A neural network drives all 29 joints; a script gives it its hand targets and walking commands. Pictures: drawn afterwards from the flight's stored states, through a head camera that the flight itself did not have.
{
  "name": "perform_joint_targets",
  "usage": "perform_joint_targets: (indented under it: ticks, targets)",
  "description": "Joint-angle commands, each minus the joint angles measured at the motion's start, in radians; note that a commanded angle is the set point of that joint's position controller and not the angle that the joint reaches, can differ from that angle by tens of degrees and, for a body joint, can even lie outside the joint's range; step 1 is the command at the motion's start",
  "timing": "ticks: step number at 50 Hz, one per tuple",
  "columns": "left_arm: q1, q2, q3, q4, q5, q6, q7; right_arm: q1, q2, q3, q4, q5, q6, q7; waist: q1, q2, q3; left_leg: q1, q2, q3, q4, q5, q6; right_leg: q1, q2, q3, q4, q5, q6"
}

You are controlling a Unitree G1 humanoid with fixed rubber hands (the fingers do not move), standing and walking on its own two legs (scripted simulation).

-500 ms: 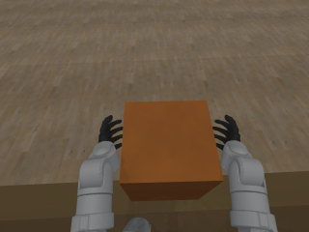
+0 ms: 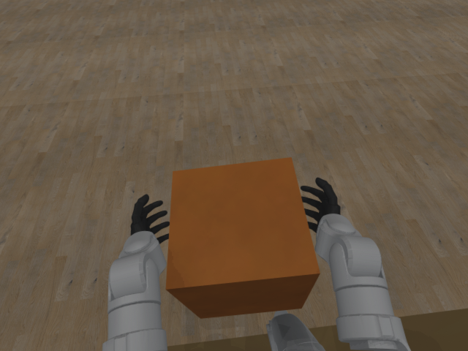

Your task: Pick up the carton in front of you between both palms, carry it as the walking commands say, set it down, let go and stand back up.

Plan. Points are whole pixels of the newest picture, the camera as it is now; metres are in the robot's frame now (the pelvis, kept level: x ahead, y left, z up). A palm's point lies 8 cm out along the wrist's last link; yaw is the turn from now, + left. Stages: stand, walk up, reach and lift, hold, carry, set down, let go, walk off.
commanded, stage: carry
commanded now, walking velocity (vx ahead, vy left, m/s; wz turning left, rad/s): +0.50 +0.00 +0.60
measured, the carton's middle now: (242, 245) +0.32 -0.03 -0.03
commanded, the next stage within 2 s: none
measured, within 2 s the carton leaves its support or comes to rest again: neither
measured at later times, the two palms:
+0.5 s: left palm (147, 156) +0.66 +0.19 -0.10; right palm (250, 136) +0.72 -0.12 -0.11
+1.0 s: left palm (154, 100) +1.05 +0.20 -0.17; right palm (231, 88) +1.09 -0.11 -0.18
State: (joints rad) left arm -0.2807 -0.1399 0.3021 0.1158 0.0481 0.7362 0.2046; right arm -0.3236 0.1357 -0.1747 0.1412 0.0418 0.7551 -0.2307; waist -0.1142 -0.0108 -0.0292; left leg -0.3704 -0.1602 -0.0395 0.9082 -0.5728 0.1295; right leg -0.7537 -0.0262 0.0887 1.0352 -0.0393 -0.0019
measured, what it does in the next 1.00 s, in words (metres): goes down: right foot 0.13 m lower, then left foot 0.13 m lower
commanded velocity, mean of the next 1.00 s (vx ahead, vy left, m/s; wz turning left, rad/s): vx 0.50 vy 0.00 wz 0.04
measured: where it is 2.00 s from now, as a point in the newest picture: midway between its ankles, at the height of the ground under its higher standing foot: (200, 179)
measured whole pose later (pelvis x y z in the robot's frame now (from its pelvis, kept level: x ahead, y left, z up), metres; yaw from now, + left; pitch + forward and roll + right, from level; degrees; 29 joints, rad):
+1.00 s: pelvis +0.76 +0.00 -0.24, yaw +9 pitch +4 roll +0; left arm -0.26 -0.14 0.22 0.01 0.02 0.70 0.19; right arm -0.26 0.13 -0.16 -0.02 0.01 0.74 -0.20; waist -0.03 0.03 -0.03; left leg -0.19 0.02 0.06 0.75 -0.50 0.01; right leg -0.56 -0.01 -0.11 0.56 -0.07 -0.05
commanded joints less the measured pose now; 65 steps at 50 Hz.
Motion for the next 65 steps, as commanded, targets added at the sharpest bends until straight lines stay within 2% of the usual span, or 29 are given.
perform_joint_targets:
  ticks: [1,4,6,7,8,9,11,12,13,14,17,20,25,26,28,29,30,31,32,35,37,41,48,49,50,51,54,58,65]
  targets:
    - [-0.604,-0.724,-0.609,-0.114,-0.132,-0.051,-0.009,-0.466,0.788,0.557,-0.076,0.131,-0.033,0.058,-0.04,0.043,-0.286,0.168,0.133,-0.266,-0.124,0.515,0.123,0.105,0.073,-0.109,-0.348,0.298,0.003]
    - [-0.559,-0.695,-0.637,-0.148,-0.151,-0.053,0.004,-0.412,0.735,0.532,-0.08,0.1,-0.051,0.039,0.0,0.188,-0.337,0.004,0.119,-0.133,0.048,0.499,0.056,0.491,0.103,-0.162,-0.389,0.525,-0.004]
    - [-0.515,-0.626,-0.63,-0.163,-0.144,-0.04,0.018,-0.364,0.688,0.526,-0.085,0.083,-0.045,0.025,0.151,0.141,-0.383,0.035,0.11,-0.037,0.313,0.686,0.013,0.654,0.107,-0.197,-0.524,0.456,-0.006]
    - [-0.462,-0.603,-0.62,-0.141,-0.13,-0.03,0.025,-0.36,0.659,0.522,-0.098,0.077,-0.04,0.016,0.286,0.035,-0.41,-0.035,0.128,0.02,0.548,0.801,-0.028,0.832,0.098,-0.212,-0.59,0.372,-0.016]
    - [-0.433,-0.566,-0.605,-0.135,-0.113,-0.013,0.026,-0.367,0.637,0.508,-0.105,0.058,-0.039,0.005,0.3,-0.103,-0.301,-0.256,0.029,0.057,0.874,0.103,-0.069,0.9,-0.044,-0.091,-0.593,0.444,-0.08]
    - [-0.422,-0.538,-0.612,-0.094,-0.132,0.003,0.04,-0.349,0.581,0.457,-0.107,0.042,-0.021,-0.001,0.184,-0.194,-0.345,-0.554,0.042,0.015,0.974,-0.137,-0.086,1.13,-0.232,0.211,-0.347,0.844,-0.164]
    - [-0.465,-0.581,-0.667,-0.112,-0.187,0.02,0.05,-0.318,0.519,0.38,-0.123,0.016,-0.003,-0.021,0.212,-0.069,-0.373,-0.731,0.133,-0.062,0.832,-0.042,-0.081,1.06,-0.354,0.535,-0.414,0.245,-0.345]
    - [-0.48,-0.628,-0.675,-0.124,-0.21,0.025,0.047,-0.369,0.53,0.373,-0.135,0.025,-0.001,-0.026,0.225,0.081,-0.319,-0.761,0.185,-0.12,0.684,0.023,-0.079,0.977,-0.315,0.56,-0.391,0.126,-0.322]
    - [-0.516,-0.643,-0.696,-0.155,-0.225,0.025,0.039,-0.381,0.55,0.379,-0.135,0.037,-0.003,-0.02,0.197,0.023,-0.309,-0.713,0.195,-0.116,0.608,0.059,-0.073,0.874,-0.323,0.572,-0.401,0.131,-0.332]
    - [-0.554,-0.678,-0.712,-0.163,-0.24,0.024,0.028,-0.414,0.574,0.375,-0.127,0.036,-0.005,-0.011,0.169,0.064,-0.252,-0.613,0.223,-0.139,0.394,0.2,-0.101,0.7,-0.307,0.502,-0.448,0.051,-0.316]
    - [-0.622,-0.748,-0.732,-0.163,-0.251,0.011,-0.017,-0.533,0.671,0.43,-0.156,0.057,-0.021,0.024,0.174,-0.109,-0.268,-0.381,0.195,0.001,0.306,0.432,-0.091,0.527,-0.235,0.288,-0.463,0.153,-0.253]
    - [-0.559,-0.761,-0.725,-0.147,-0.251,-0.011,-0.028,-0.544,0.691,0.482,-0.192,0.078,-0.046,0.031,0.233,-0.029,-0.242,-0.438,0.188,0.03,-0.154,0.893,-0.08,0.617,-0.063,0.11,-0.336,-0.13,-0.187]
    - [-0.426,-0.668,-0.701,-0.153,-0.212,-0.015,-0.005,-0.467,0.608,0.485,-0.237,0.061,-0.044,0.014,0.269,-0.094,-0.213,-0.084,0.138,0.152,-0.487,1.036,-0.06,0.578,0.002,0.007,-0.201,-0.142,-0.166]
    - [-0.41,-0.648,-0.702,-0.157,-0.209,-0.009,-0.001,-0.436,0.582,0.477,-0.233,0.054,-0.034,0.01,0.245,-0.075,-0.208,-0.057,0.139,0.173,-0.545,1.02,-0.05,0.63,-0.002,0.006,-0.128,-0.061,-0.157]
    - [-0.411,-0.626,-0.698,-0.161,-0.194,0.004,0.01,-0.363,0.546,0.448,-0.21,0.038,-0.018,0.003,0.095,-0.066,-0.302,0.249,0.162,0.189,-0.589,0.946,-0.025,0.579,-0.023,-0.051,0.197,0.142,-0.121]
    - [-0.409,-0.62,-0.693,-0.159,-0.187,0.014,0.013,-0.354,0.514,0.432,-0.203,0.017,-0.009,-0.002,0.086,0.103,-0.368,0.525,0.292,0.045,-0.45,1.154,0.024,0.336,0.047,-0.095,0.455,-0.284,-0.062]
    - [-0.394,-0.62,-0.693,-0.161,-0.195,0.021,0.017,-0.339,0.504,0.434,-0.182,0.031,-0.003,-0.01,0.061,0.217,-0.488,0.949,0.519,-0.208,-0.146,1.489,0.144,-0.07,0.07,-0.053,0.689,-0.691,-0.004]
    - [-0.347,-0.6,-0.668,-0.174,-0.199,0.023,0.023,-0.282,0.526,0.447,-0.155,0.054,-0.003,-0.019,-0.009,0.248,-0.607,1.027,0.618,-0.469,-0.225,1.199,0.267,-0.243,0.076,-0.02,0.791,-0.662,0.009]
    - [-0.38,-0.596,-0.65,-0.225,-0.201,0.016,0.027,-0.265,0.567,0.464,-0.172,0.072,-0.011,-0.019,-0.013,0.133,-0.635,0.919,0.585,-0.536,-0.336,0.778,0.277,-0.239,0.029,-0.033,0.712,-0.61,-0.01]
    - [-0.469,-0.673,-0.623,-0.217,-0.182,-0.008,0.01,-0.456,0.697,0.566,-0.277,0.14,-0.035,0.023,0.021,0.005,-0.474,0.533,0.484,-0.421,-0.393,0.752,0.203,-0.146,-0.019,-0.021,0.44,-0.402,-0.027]
    - [-0.445,-0.689,-0.622,-0.2,-0.158,-0.027,-0.002,-0.504,0.725,0.612,-0.311,0.163,-0.053,0.044,0.051,0.066,-0.447,0.43,0.461,-0.364,-0.439,0.662,0.186,-0.099,-0.035,-0.04,0.315,-0.434,-0.024]
    - [-0.431,-0.691,-0.626,-0.201,-0.134,-0.055,-0.014,-0.468,0.738,0.652,-0.302,0.166,-0.067,0.069,0.051,0.153,-0.408,0.357,0.383,-0.156,-0.467,0.835,0.125,0.016,-0.047,-0.104,-0.07,-0.223,-0.014]
    - [-0.401,-0.646,-0.646,-0.202,-0.135,-0.038,-0.016,-0.37,0.674,0.597,-0.251,0.074,-0.043,0.043,0.121,0.096,-0.413,0.269,0.278,0.111,-0.233,0.972,-0.069,0.623,0.065,-0.263,-0.595,0.074,-0.039]
    - [-0.37,-0.631,-0.638,-0.195,-0.135,-0.025,-0.014,-0.374,0.636,0.579,-0.259,0.053,-0.03,0.029,0.149,0.021,-0.466,0.132,0.255,0.128,-0.04,0.716,-0.101,0.811,-0.068,-0.087,-0.55,0.111,-0.059]
    - [-0.385,-0.569,-0.619,-0.178,-0.135,-0.011,0.001,-0.325,0.63,0.572,-0.222,0.047,-0.011,0.019,0.121,-0.224,-0.547,-0.129,0.149,0.121,0.199,0.256,-0.142,1.021,-0.37,0.391,-0.614,0.196,-0.195]
    - [-0.353,-0.574,-0.63,-0.166,-0.145,0.0,0.011,-0.321,0.601,0.555,-0.228,0.052,0.0,0.009,0.141,-0.267,-0.525,-0.294,0.103,0.082,0.319,0.069,-0.141,1.058,-0.386,0.534,-0.696,0.096,-0.257]
    - [-0.399,-0.622,-0.652,-0.241,-0.168,0.026,0.001,-0.397,0.671,0.543,-0.257,0.08,0.021,0.001,0.138,-0.065,-0.405,-0.344,0.21,0.037,0.255,0.169,-0.113,0.918,-0.316,0.296,-0.711,0.194,-0.183]
    - [-0.376,-0.661,-0.701,-0.361,-0.192,0.069,-0.032,-0.322,0.718,0.57,-0.302,0.075,0.059,0.02,0.133,-0.104,-0.392,-0.233,0.213,0.084,0.012,0.235,-0.139,0.857,-0.262,0.099,-0.779,0.228,-0.136]
    - [-0.119,-0.648,-0.73,-0.502,-0.207,0.197,-0.062,-0.11,0.714,0.623,-0.501,0.077,0.18,0.039,0.136,-0.153,-0.266,-0.243,0.21,0.178,-0.273,0.42,-0.161,0.846,-0.208,-0.052,-0.822,0.231,-0.122]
